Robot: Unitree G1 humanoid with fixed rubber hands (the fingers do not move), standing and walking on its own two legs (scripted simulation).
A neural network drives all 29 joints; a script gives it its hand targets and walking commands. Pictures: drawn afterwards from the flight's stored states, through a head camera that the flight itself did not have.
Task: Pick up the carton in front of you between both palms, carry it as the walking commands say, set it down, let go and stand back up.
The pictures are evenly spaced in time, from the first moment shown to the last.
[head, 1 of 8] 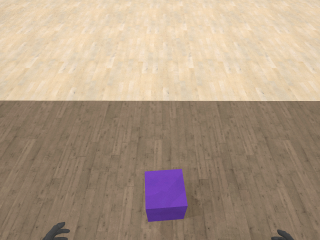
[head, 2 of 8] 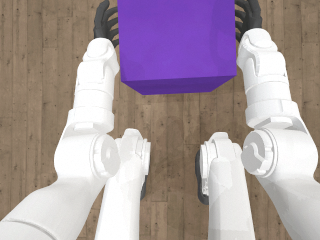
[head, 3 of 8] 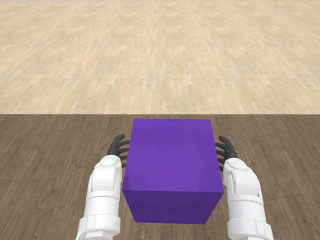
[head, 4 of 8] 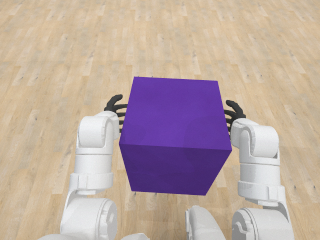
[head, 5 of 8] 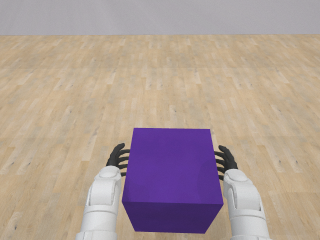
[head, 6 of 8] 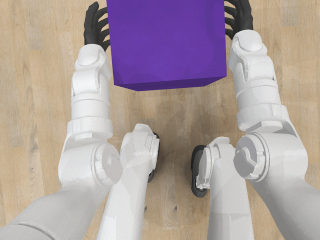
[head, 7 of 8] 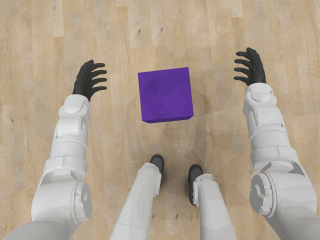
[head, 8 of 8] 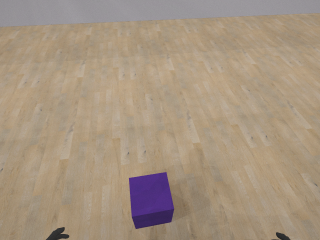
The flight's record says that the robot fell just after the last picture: no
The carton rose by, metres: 0.69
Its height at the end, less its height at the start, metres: -0.11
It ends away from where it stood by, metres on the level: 3.18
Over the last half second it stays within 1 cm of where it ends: yes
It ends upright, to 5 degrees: yes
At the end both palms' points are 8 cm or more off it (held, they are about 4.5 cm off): yes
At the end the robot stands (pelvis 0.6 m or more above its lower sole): yes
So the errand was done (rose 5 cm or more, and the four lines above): yes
